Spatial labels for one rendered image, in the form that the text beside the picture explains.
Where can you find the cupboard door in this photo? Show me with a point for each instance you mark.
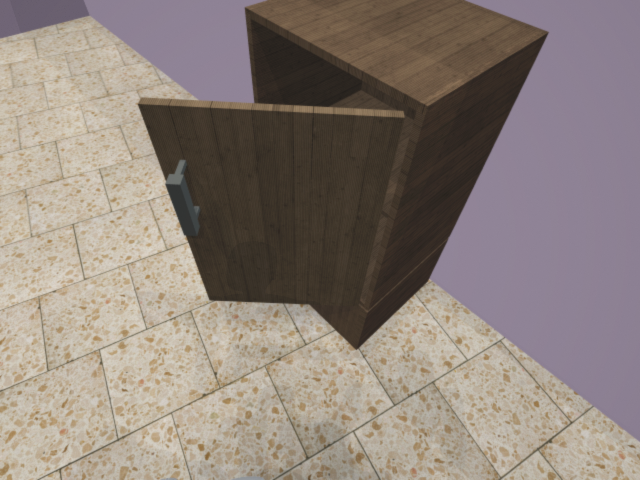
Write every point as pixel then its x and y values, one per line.
pixel 290 196

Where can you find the handle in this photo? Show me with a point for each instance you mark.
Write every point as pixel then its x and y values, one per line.
pixel 178 191

